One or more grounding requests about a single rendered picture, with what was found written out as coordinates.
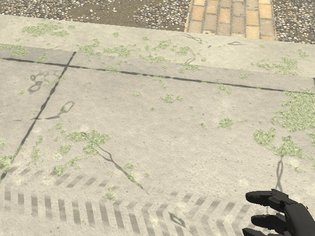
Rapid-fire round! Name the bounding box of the right robot hand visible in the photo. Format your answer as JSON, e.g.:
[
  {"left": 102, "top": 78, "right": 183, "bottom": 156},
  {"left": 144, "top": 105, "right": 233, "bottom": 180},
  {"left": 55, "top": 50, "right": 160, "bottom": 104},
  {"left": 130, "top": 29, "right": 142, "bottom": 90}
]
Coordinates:
[{"left": 242, "top": 189, "right": 315, "bottom": 236}]

